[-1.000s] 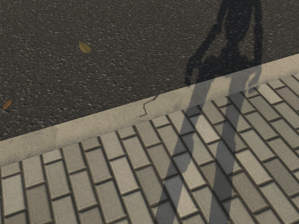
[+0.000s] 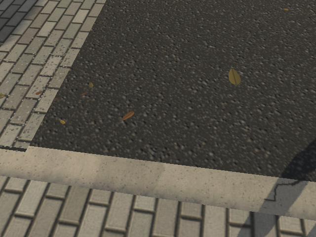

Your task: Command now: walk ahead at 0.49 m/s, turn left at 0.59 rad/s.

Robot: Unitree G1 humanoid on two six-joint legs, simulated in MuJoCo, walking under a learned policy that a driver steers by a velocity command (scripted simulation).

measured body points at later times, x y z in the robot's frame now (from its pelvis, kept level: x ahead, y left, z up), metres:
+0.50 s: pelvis +0.27 +0.08 +0.00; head +0.30 +0.09 +0.44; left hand +0.30 +0.35 -0.13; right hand +0.41 -0.16 -0.13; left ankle +0.27 +0.12 -0.74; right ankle +0.31 -0.08 -0.66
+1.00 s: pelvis +0.55 +0.10 +0.00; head +0.58 +0.10 +0.44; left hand +0.56 +0.38 -0.12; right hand +0.68 -0.14 -0.15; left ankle +0.44 +0.19 -0.66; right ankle +0.60 +0.04 -0.74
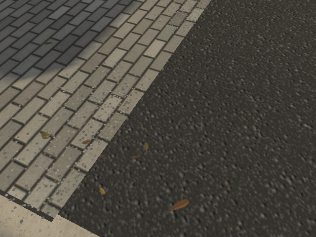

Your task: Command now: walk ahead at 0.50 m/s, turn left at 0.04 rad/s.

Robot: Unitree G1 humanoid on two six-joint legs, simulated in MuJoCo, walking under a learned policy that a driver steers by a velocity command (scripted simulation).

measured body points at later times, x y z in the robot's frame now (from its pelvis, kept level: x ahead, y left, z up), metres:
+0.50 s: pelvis +0.29 +0.05 -0.04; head +0.32 +0.07 +0.40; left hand +0.28 +0.31 -0.20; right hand +0.41 -0.21 -0.16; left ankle +0.33 +0.12 -0.78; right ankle +0.17 -0.09 -0.69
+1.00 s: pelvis +0.53 -0.02 -0.06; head +0.57 -0.04 +0.39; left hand +0.74 +0.19 -0.18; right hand +0.50 -0.28 -0.20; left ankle +0.49 +0.14 -0.68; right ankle +0.58 -0.07 -0.78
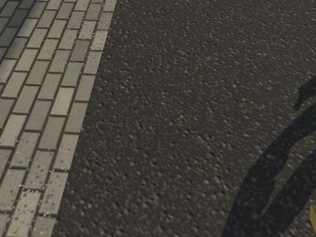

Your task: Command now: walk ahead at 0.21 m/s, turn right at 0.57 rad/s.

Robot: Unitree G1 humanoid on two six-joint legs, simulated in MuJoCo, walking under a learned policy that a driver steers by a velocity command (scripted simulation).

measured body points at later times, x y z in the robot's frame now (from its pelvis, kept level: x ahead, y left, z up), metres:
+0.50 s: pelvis +0.10 +0.05 +0.01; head +0.13 +0.05 +0.46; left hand +0.24 +0.32 -0.12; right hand +0.18 -0.25 -0.09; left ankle +0.15 +0.16 -0.73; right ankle +0.07 -0.03 -0.73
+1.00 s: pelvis +0.09 +0.06 +0.02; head +0.10 +0.04 +0.46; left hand +0.29 +0.25 -0.11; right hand +0.04 -0.21 -0.13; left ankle +0.15 +0.15 -0.73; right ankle +0.03 -0.03 -0.73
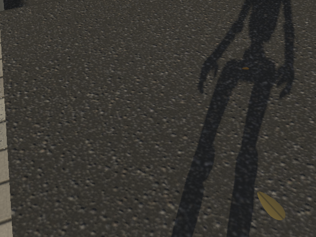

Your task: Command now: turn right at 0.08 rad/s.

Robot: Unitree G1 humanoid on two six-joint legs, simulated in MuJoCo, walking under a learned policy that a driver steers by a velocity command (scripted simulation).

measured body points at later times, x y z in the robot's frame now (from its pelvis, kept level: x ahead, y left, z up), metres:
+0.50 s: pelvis +0.05 +0.02 +0.00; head +0.05 +0.04 +0.45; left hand +0.01 +0.29 -0.16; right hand +0.11 -0.25 -0.13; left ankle +0.07 +0.11 -0.74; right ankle -0.02 -0.10 -0.74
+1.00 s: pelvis +0.29 +0.04 -0.02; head +0.33 +0.04 +0.42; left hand +0.49 +0.26 -0.14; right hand +0.17 -0.19 -0.16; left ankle +0.08 +0.12 -0.73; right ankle +0.42 -0.02 -0.74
